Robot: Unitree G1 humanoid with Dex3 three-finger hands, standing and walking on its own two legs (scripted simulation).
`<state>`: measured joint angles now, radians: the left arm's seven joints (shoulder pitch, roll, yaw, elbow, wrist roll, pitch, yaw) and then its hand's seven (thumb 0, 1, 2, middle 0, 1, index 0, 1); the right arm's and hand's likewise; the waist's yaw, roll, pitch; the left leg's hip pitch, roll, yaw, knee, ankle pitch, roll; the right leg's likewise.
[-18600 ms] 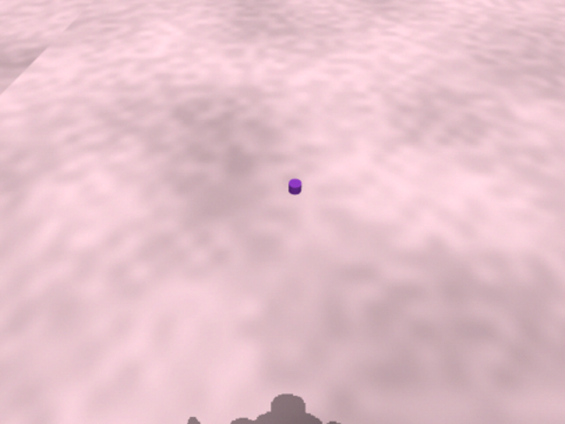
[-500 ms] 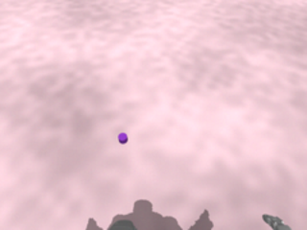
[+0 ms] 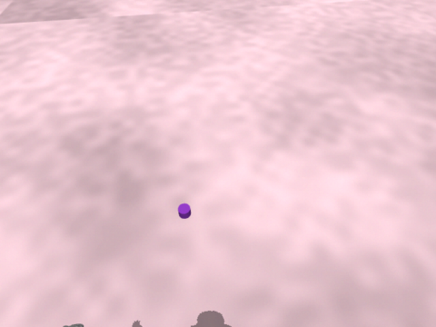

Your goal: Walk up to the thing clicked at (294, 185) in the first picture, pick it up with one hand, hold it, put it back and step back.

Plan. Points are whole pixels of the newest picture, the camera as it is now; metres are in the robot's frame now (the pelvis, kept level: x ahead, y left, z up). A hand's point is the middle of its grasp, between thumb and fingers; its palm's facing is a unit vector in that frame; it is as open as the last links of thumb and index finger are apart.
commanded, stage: walk up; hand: left
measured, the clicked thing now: (184, 211) +0.78 +0.23 -0.74
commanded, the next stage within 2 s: stand in 0.44 s
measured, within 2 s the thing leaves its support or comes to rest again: neither
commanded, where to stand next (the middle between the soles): +0.40 +0.00 m, yaw +0 degrees
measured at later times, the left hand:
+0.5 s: hand out of the picture +0.09 +0.26 -0.15, palm faces +0.04 -0.93 -0.36, open 7.4 cm
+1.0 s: hand out of the picture +0.06 +0.25 -0.14, palm faces -0.02 -0.94 -0.34, open 7.4 cm
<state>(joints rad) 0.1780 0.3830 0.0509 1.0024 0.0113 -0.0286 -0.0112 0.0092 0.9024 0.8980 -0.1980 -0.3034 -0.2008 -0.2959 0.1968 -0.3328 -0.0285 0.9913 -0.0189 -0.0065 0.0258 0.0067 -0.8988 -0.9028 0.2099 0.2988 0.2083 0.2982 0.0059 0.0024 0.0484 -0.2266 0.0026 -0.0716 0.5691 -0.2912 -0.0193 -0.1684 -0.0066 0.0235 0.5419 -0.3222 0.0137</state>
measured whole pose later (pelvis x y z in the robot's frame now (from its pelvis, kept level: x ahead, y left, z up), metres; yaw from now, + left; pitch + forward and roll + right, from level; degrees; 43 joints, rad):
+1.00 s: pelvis -0.01 +0.00 +0.02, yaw +0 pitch -3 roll +0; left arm 0.10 0.35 0.01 1.15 0.01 -0.02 -0.01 0.01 0.90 0.90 -0.20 -0.30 -0.20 -0.30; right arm 0.11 -0.36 -0.01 1.14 -0.01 -0.01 0.01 0.00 -0.90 -0.90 0.21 0.30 0.21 0.30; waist -0.01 0.00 0.07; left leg -0.14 0.01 -0.07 0.34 -0.15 -0.03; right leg -0.10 -0.01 0.03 0.34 -0.19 0.02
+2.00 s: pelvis +0.12 +0.03 +0.01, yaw +0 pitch -4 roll +1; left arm 0.28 0.43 0.06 0.94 0.02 -0.02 -0.08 0.01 0.90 0.90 -0.20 -0.30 -0.20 -0.30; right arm 0.34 -0.38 -0.07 0.88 -0.02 -0.07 0.05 0.00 -0.90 -0.90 0.21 0.30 0.21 0.30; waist -0.02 -0.04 0.10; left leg -0.05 0.01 0.07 0.43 -0.31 0.01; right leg -0.45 -0.07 0.01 0.72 -0.25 -0.01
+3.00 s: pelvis +0.34 +0.00 +0.00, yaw +0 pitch -3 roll +0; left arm 0.16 0.36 0.01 1.01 0.00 -0.03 -0.01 0.01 0.90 0.90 -0.20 -0.30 -0.20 -0.30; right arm 0.15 -0.38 0.00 0.99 0.01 -0.02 0.02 0.00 -0.90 -0.90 0.21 0.30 0.21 0.30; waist 0.01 0.02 0.08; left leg -0.25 0.04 0.01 0.57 -0.27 -0.03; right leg -0.23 -0.03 -0.02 0.60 -0.32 0.01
